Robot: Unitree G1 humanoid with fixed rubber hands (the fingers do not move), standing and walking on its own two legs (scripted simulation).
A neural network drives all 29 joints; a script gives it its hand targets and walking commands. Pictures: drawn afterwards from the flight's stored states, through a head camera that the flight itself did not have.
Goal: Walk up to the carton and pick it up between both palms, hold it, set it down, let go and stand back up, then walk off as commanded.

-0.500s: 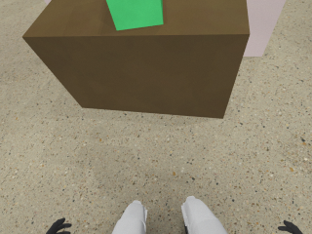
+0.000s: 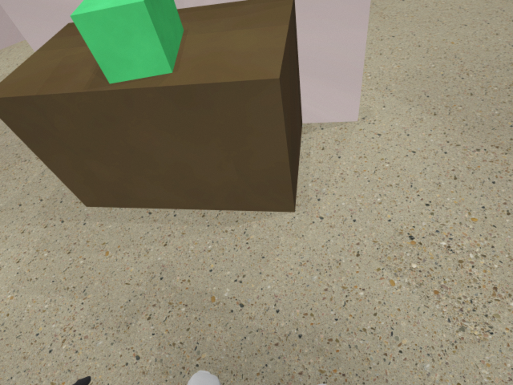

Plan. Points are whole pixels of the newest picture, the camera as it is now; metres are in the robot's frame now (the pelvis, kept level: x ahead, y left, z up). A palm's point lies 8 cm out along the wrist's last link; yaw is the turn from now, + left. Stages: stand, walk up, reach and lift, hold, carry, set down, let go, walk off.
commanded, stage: walk off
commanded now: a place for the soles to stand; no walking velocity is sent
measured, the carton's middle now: (136, 24) +1.18 +0.40 +0.09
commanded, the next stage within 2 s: none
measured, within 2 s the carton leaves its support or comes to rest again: neither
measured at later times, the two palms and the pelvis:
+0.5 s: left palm out of the picture +0.05 +0.11 +0.02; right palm out of the picture +0.09 -0.53 -0.08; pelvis +0.00 -0.23 +0.07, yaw +5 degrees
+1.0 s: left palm out of the picture +0.02 +0.00 +0.04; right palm out of the picture +0.06 -0.61 -0.08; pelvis -0.04 -0.30 +0.09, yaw +4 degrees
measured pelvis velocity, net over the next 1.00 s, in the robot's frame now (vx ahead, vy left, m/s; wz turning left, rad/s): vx -0.04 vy -0.30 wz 0.07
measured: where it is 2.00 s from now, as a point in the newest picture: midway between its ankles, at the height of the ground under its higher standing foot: outside the picture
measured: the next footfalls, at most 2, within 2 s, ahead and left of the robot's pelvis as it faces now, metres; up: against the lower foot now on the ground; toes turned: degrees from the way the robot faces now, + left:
left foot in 0.32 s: +0.04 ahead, -0.04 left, +0.00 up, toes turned -2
right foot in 0.54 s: +0.10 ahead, -0.39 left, +0.00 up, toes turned +12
